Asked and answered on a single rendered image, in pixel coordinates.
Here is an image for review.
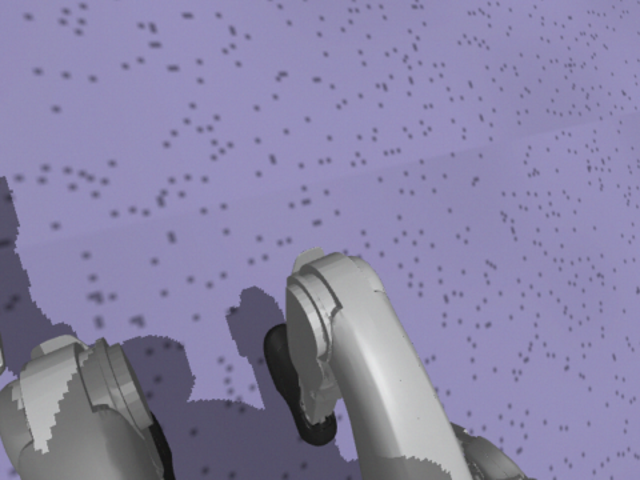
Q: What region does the right robot foot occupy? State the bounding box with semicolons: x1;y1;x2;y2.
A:
263;324;337;446

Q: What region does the left robot foot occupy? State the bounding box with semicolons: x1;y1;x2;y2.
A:
148;411;176;480

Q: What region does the right robot hand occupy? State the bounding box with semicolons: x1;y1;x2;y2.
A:
450;422;528;480

